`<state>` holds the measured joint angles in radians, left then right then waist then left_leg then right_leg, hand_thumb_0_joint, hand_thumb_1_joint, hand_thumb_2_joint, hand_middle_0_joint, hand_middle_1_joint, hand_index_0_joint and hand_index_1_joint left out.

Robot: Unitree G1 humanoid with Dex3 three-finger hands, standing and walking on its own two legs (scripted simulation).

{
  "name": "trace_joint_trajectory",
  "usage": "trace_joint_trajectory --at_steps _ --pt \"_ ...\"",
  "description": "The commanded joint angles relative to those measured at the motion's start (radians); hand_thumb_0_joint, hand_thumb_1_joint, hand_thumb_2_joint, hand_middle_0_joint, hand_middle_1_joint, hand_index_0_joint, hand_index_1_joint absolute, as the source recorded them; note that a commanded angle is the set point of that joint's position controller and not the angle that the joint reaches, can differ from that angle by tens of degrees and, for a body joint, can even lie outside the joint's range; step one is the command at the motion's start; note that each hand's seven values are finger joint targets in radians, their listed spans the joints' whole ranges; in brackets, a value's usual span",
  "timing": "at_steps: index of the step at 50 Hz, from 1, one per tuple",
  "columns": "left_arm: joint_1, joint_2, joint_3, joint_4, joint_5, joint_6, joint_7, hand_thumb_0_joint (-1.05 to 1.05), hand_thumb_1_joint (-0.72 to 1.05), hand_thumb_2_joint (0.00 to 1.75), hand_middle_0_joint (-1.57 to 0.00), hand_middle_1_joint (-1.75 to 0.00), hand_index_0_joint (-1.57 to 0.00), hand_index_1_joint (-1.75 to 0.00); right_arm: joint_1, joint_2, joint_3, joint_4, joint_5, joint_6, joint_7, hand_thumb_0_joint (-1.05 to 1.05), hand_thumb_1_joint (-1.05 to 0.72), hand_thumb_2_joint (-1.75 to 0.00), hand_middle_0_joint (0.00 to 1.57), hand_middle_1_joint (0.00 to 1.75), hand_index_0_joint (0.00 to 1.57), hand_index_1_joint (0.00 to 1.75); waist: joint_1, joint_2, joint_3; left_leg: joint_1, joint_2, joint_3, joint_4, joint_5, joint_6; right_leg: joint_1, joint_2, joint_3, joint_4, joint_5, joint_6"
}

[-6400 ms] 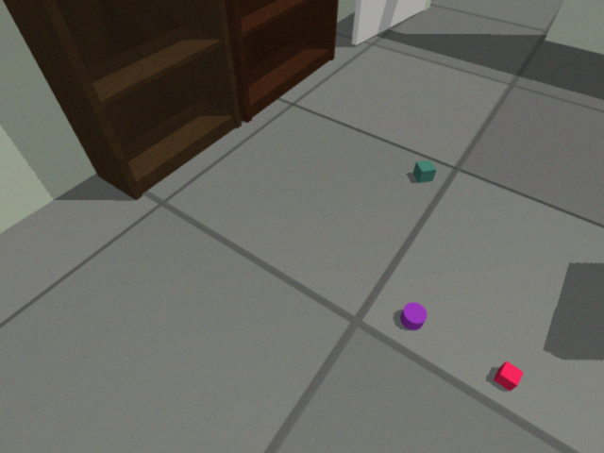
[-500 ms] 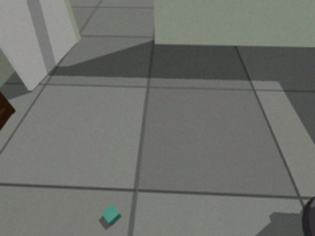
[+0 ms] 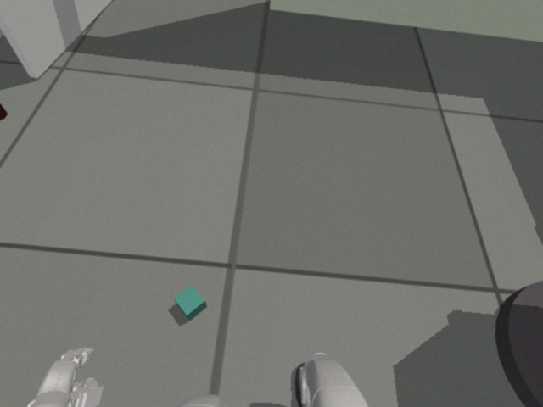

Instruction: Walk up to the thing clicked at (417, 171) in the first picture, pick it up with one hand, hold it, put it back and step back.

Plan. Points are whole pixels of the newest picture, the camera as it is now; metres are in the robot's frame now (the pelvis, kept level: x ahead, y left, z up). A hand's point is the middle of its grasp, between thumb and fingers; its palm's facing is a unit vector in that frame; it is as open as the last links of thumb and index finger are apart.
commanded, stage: walk up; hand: left
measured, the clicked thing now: (190, 302) +0.46 +0.22 -0.71
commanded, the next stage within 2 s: stand in 1.64 s
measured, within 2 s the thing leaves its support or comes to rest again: neither
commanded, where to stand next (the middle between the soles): +0.11 -0.05 m, yaw -3 degrees
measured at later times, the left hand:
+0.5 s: hand (113, 401) +0.14 +0.22 -0.11, palm faces -0.12 -0.90 -0.41, open 7.3 cm
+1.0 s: hand (114, 392) +0.15 +0.23 -0.13, palm faces +0.01 -0.90 -0.43, open 7.3 cm
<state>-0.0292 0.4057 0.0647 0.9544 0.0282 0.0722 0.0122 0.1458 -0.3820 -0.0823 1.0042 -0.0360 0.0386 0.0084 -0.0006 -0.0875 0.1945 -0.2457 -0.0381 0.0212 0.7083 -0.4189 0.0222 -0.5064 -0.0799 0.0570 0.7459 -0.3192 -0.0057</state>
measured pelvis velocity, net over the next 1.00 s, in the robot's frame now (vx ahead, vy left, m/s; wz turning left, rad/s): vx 0.04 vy -0.05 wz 0.02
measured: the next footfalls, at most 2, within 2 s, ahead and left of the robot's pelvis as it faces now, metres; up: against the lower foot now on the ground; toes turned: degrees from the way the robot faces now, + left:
right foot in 0.50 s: +0.11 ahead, -0.19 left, +0.00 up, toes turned -4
left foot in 1.00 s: +0.08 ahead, +0.09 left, +0.00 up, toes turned +0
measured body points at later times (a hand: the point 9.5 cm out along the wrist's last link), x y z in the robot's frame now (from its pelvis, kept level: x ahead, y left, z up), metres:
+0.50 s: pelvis +0.02 -0.05 +0.02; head +0.03 -0.06 +0.47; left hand +0.15 +0.27 -0.09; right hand +0.01 -0.39 -0.10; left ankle -0.02 +0.10 -0.71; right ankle +0.07 -0.19 -0.72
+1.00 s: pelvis +0.04 -0.05 +0.01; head +0.09 -0.05 +0.45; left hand +0.15 +0.28 -0.10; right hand +0.10 -0.38 -0.11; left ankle +0.04 +0.09 -0.71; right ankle +0.07 -0.19 -0.71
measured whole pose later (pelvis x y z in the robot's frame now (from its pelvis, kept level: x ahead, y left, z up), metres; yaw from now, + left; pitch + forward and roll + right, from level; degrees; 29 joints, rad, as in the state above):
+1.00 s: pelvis +0.04 -0.05 +0.01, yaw +1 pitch -2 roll +0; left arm 0.11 0.39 0.05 0.89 0.01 -0.01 0.03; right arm 0.21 -0.43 -0.08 0.91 -0.02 0.05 0.02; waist 0.00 0.02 0.16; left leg -0.31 0.02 -0.04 0.70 -0.37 -0.01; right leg -0.33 -0.08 -0.07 0.68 -0.31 0.02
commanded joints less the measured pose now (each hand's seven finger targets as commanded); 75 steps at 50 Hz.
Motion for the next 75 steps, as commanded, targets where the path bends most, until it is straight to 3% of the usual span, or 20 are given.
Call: trace_joint_trajectory --at_steps 1,5,12,17,23,24,26,28,31,47,50,52,53,56,62,66,68,70,73,75 --pt "-0.007 0.204 0.047 -0.048 -0.004 0.001 0.010 0.00 0.90 0.90 -0.20 -0.30 -0.20 -0.30 -0.075 -0.345 -0.063 -0.099 -0.017 -0.049 -0.032 0.00 -0.90 -0.90 0.20 0.30 0.20 0.30 -0.007 0.221 -0.109 -0.177 0.359 -0.494 -0.493 0.125 0.105 0.061 0.104 0.184 0.320 -0.181 -0.011" --pt "0.145 0.184 0.039 -0.009 -0.015 -0.003 -0.007 0.00 0.90 0.90 -0.20 -0.30 -0.20 -0.30 -0.006 -0.247 -0.044 -0.086 -0.003 -0.084 -0.046 0.00 -0.90 -0.90 0.20 0.30 0.20 0.30 0.033 0.183 -0.204 0.259 0.227 -0.214 -0.347 0.504 -0.016 -0.074 0.132 0.147 0.278 -0.005 -0.004" --pt "0.039 0.203 0.041 -0.082 0.009 -0.038 -0.040 0.00 0.90 0.90 -0.20 -0.30 -0.20 -0.30 0.227 -0.296 -0.083 -0.084 0.001 -0.108 -0.044 0.00 -0.90 -0.90 0.20 0.30 0.20 0.30 -0.101 0.222 -0.161 0.466 0.356 -0.361 -0.458 0.226 0.093 -0.164 0.093 0.120 0.146 -0.093 0.015" --pt "0.111 0.206 0.045 -0.072 0.006 -0.064 -0.074 0.00 0.90 0.90 -0.20 -0.30 -0.20 -0.30 0.168 -0.297 -0.076 -0.145 0.006 -0.122 -0.023 0.00 -0.90 -0.90 0.20 0.30 0.20 0.30 -0.061 0.205 -0.061 0.277 0.364 -0.278 -0.529 -0.017 0.186 -0.057 0.040 0.069 0.044 -0.074 0.011" --pt "0.263 0.149 0.041 -0.018 -0.007 -0.103 -0.050 0.00 0.90 0.90 -0.20 -0.30 -0.20 -0.30 0.049 -0.236 -0.031 -0.190 0.007 -0.078 -0.005 0.00 -0.90 -0.90 0.20 0.30 0.20 0.30 0.029 0.207 -0.105 -0.047 0.199 -0.016 -0.251 0.256 0.099 0.428 0.098 -0.105 -0.295 0.129 0.004" --pt "0.298 0.170 0.049 -0.001 -0.005 -0.109 -0.036 0.00 0.90 0.90 -0.20 -0.30 -0.20 -0.30 0.085 -0.181 -0.007 -0.187 0.020 -0.068 -0.006 0.00 -0.90 -0.90 0.20 0.30 0.20 0.30 0.039 0.100 -0.151 -0.094 0.153 0.015 -0.130 0.212 0.059 0.519 0.088 -0.054 -0.332 0.191 0.004" --pt "0.276 0.279 0.061 -0.040 0.004 -0.128 -0.008 0.00 0.90 0.90 -0.20 -0.30 -0.20 -0.30 0.145 -0.108 0.024 -0.190 0.033 -0.044 -0.010 0.00 -0.90 -0.90 0.20 0.30 0.20 0.30 0.026 -0.123 -0.188 -0.188 0.030 -0.058 0.132 -0.159 -0.020 0.459 -0.232 0.429 -0.513 0.095 -0.089" --pt "0.172 0.306 0.057 -0.065 0.003 -0.117 -0.002 0.00 0.90 0.90 -0.20 -0.30 -0.20 -0.30 0.160 -0.211 -0.011 -0.150 0.034 -0.025 -0.018 0.00 -0.90 -0.90 0.20 0.30 0.20 0.30 0.009 -0.061 -0.120 -0.120 0.077 -0.126 0.220 -0.171 -0.005 0.275 -0.265 0.459 -0.518 -0.135 -0.206" --pt "0.137 0.234 0.044 -0.072 -0.017 -0.126 0.006 0.00 0.90 0.90 -0.20 -0.30 -0.20 -0.30 0.201 -0.205 -0.006 -0.093 0.040 -0.016 -0.015 0.00 -0.90 -0.90 0.20 0.30 0.20 0.30 -0.012 -0.054 -0.137 -0.147 0.071 -0.198 0.218 -0.067 -0.004 0.342 -0.149 0.207 -0.465 0.078 -0.106" --pt "0.143 0.249 0.060 -0.130 -0.014 -0.105 0.037 0.00 0.90 0.90 -0.20 -0.30 -0.20 -0.30 0.116 -0.182 -0.033 -0.149 0.011 -0.010 0.000 0.00 -0.90 -0.90 0.20 0.30 0.20 0.30 0.012 -0.085 -0.257 -0.092 0.053 -0.048 0.000 -0.010 -0.025 0.381 -0.221 0.066 -0.163 0.675 -0.205" --pt "0.115 0.215 0.032 -0.139 -0.033 -0.087 0.033 0.00 0.90 0.90 -0.20 -0.30 -0.20 -0.30 0.145 -0.203 -0.044 -0.133 0.001 -0.025 -0.001 0.00 -0.90 -0.90 0.20 0.30 0.20 0.30 -0.035 0.011 -0.248 0.075 0.043 -0.042 -0.270 0.317 0.005 0.242 -0.134 0.003 -0.018 0.439 -0.101" --pt "0.150 0.136 0.011 -0.139 -0.048 -0.070 0.038 0.00 0.90 0.90 -0.20 -0.30 -0.20 -0.30 0.061 -0.307 -0.058 -0.185 -0.007 -0.036 -0.004 0.00 -0.90 -0.90 0.20 0.30 0.20 0.30 0.004 0.285 -0.252 0.140 0.329 -0.443 -0.317 0.635 0.145 0.028 0.119 -0.080 0.190 -0.277 -0.008" --pt "0.107 0.184 0.025 -0.119 -0.038 -0.063 0.050 0.00 0.90 0.90 -0.20 -0.30 -0.20 -0.30 0.079 -0.342 -0.063 -0.170 0.008 -0.038 -0.003 0.00 -0.90 -0.90 0.20 0.30 0.20 0.30 -0.051 0.305 -0.276 0.043 0.412 -0.529 -0.319 0.554 0.266 0.113 0.092 0.029 0.284 -0.377 -0.014" --pt "0.166 0.193 0.028 -0.075 -0.048 -0.066 0.042 0.00 0.90 0.90 -0.20 -0.30 -0.20 -0.30 -0.016 -0.235 -0.034 -0.191 0.005 -0.037 -0.018 0.00 -0.90 -0.90 0.20 0.30 0.20 0.30 0.003 0.226 -0.218 0.098 0.243 -0.233 -0.234 0.661 0.179 0.047 0.108 0.071 0.340 -0.254 -0.025" --pt "0.162 0.168 0.006 -0.058 -0.026 -0.086 0.016 0.00 0.90 0.90 -0.20 -0.30 -0.20 -0.30 0.032 -0.253 -0.030 -0.172 0.010 -0.059 -0.026 0.00 -0.90 -0.90 0.20 0.30 0.20 0.30 -0.033 0.258 -0.247 0.180 0.290 -0.246 -0.229 0.549 0.180 0.142 0.065 -0.018 0.004 -0.187 0.010" --pt "0.239 0.160 0.009 0.004 -0.010 -0.104 0.012 0.00 0.90 0.90 -0.20 -0.30 -0.20 -0.30 -0.045 -0.243 -0.010 -0.178 0.025 -0.058 -0.017 0.00 -0.90 -0.90 0.20 0.30 0.20 0.30 0.027 0.195 -0.218 0.012 0.262 -0.196 -0.178 0.468 0.125 0.386 0.075 -0.043 -0.346 0.049 -0.024" --pt "0.234 0.230 0.024 0.006 0.008 -0.121 0.014 0.00 0.90 0.90 -0.20 -0.30 -0.20 -0.30 -0.067 -0.183 0.010 -0.189 0.047 -0.062 -0.014 0.00 -0.90 -0.90 0.20 0.30 0.20 0.30 0.022 0.011 -0.237 -0.110 0.149 -0.115 -0.065 0.333 0.023 0.484 -0.080 0.220 -0.388 0.221 -0.097" --pt "0.099 0.259 0.013 -0.029 -0.004 -0.116 -0.005 0.00 0.90 0.90 -0.20 -0.30 -0.20 -0.30 -0.036 -0.177 0.007 -0.140 0.039 -0.059 -0.016 0.00 -0.90 -0.90 0.20 0.30 0.20 0.30 -0.030 -0.037 -0.150 0.083 0.074 -0.049 -0.117 -0.027 -0.001 0.170 -0.182 0.278 -0.391 0.038 -0.176" --pt "0.093 0.161 -0.006 -0.022 -0.020 -0.105 -0.015 0.00 0.90 0.90 -0.20 -0.30 -0.20 -0.30 -0.051 -0.228 -0.002 -0.100 0.026 -0.084 -0.009 0.00 -0.90 -0.90 0.20 0.30 0.20 0.30 -0.023 0.066 -0.142 0.123 0.178 -0.198 -0.331 0.117 0.051 0.173 -0.003 0.056 -0.326 0.034 -0.041" --pt "0.155 0.161 -0.006 0.014 -0.017 -0.110 -0.017 0.00 0.90 0.90 -0.20 -0.30 -0.20 -0.30 -0.090 -0.213 0.009 -0.103 0.025 -0.087 -0.004 0.00 -0.90 -0.90 0.20 0.30 0.20 0.30 0.019 0.042 -0.161 0.049 0.202 -0.206 -0.343 0.068 0.067 0.277 0.008 0.064 -0.370 -0.008 -0.044"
